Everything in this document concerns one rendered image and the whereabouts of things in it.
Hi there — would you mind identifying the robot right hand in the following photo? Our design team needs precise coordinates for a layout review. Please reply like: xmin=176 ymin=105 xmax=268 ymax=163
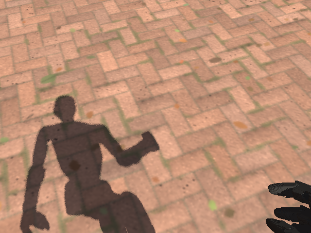
xmin=265 ymin=181 xmax=311 ymax=233

